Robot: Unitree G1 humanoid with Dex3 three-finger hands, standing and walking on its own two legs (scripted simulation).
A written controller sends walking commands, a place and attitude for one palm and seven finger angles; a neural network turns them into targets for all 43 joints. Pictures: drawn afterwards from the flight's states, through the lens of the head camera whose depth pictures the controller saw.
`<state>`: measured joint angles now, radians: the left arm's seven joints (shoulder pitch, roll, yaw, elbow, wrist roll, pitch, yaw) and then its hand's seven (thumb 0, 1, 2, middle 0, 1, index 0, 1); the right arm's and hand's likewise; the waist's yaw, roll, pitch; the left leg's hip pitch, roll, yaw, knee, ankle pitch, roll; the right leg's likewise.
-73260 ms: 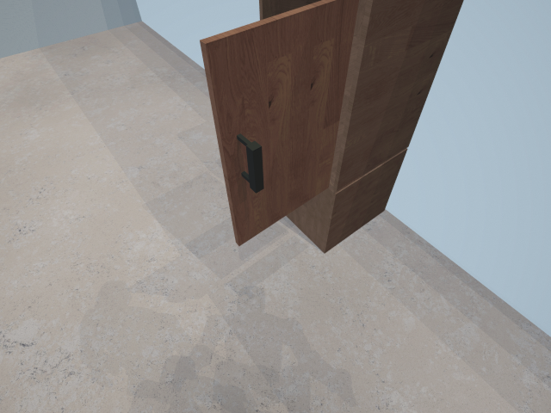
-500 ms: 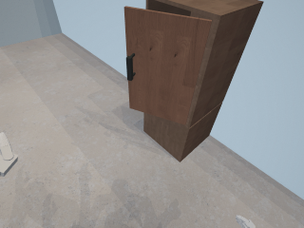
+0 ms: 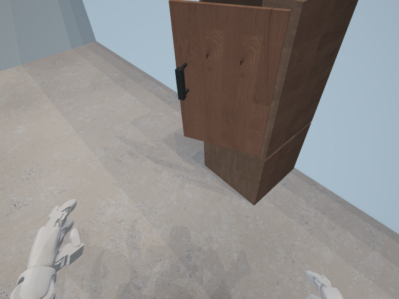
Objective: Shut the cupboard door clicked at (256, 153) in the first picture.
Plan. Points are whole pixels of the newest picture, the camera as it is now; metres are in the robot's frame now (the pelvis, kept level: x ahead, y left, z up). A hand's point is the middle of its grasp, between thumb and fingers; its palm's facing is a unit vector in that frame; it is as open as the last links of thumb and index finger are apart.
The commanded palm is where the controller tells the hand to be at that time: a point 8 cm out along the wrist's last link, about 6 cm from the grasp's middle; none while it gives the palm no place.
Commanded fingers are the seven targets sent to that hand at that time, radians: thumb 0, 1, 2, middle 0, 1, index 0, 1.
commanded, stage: let the arm hang, fingers relaxed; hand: left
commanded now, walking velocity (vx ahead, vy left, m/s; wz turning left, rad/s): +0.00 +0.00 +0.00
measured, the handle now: (183, 81) +0.87 +0.12 -0.01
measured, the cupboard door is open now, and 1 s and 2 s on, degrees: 25 25 25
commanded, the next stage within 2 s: look to check the result in 0.98 s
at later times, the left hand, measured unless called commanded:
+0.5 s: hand out of the picture -0.06 +0.20 -0.16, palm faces +0.00 -0.98 -0.21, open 7.3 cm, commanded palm none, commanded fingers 0.00 0.90 0.90 -0.20 -0.30 -0.20 -0.30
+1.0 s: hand out of the picture -0.01 +0.17 -0.16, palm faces +0.00 -0.99 -0.17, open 7.4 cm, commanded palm none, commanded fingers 0.00 0.90 0.90 -0.20 -0.30 -0.20 -0.30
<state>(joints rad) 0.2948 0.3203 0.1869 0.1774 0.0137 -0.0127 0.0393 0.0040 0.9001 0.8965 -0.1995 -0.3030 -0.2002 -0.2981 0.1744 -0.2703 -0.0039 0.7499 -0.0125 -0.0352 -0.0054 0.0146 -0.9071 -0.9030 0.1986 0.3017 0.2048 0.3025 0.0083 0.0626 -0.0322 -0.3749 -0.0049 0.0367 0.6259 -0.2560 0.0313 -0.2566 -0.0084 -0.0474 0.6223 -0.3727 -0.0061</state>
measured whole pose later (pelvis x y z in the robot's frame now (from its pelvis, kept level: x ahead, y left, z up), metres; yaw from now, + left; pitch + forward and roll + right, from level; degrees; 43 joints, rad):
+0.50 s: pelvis +0.00 +0.02 +0.02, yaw -1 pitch -2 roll -1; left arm 0.37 0.19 0.01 1.15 0.01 0.03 0.02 0.00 0.93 0.89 -0.20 -0.30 -0.20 -0.30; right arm 0.31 -0.17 0.00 1.09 -0.01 0.03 -0.03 0.01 -0.91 -0.90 0.20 0.30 0.20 0.30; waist 0.00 0.01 0.05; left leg -0.24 -0.01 0.06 0.43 -0.17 0.05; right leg -0.12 -0.01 -0.02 0.40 -0.25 0.01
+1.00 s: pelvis +0.00 +0.01 +0.02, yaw -2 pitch -2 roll +0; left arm 0.31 0.13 0.01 1.13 0.02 0.00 0.03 0.00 0.91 0.90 -0.20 -0.30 -0.20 -0.30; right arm 0.30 -0.14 -0.01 1.11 -0.02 0.01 -0.03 0.01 -0.91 -0.90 0.20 0.30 0.20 0.30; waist -0.01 0.01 0.02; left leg -0.24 -0.01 0.07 0.43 -0.17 0.04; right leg -0.13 -0.01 -0.01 0.42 -0.26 0.00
